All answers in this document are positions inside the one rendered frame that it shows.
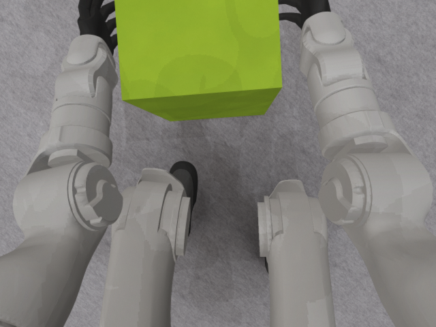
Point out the robot left thigh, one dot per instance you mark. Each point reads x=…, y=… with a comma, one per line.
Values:
x=140, y=272

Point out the robot right hand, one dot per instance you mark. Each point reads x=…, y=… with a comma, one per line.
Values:
x=307, y=8

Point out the carton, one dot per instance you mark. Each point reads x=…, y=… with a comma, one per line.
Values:
x=199, y=59

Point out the right robot upper arm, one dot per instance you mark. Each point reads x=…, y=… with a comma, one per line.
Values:
x=381, y=200

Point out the robot left hand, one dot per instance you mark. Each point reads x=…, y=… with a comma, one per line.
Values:
x=92, y=21

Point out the left robot upper arm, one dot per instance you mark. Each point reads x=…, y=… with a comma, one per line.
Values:
x=63, y=212

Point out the robot right forearm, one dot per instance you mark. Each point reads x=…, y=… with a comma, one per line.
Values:
x=342, y=95

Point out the left robot foot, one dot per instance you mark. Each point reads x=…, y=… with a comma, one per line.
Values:
x=186, y=173

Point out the robot left forearm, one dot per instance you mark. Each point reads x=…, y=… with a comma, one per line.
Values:
x=82, y=108

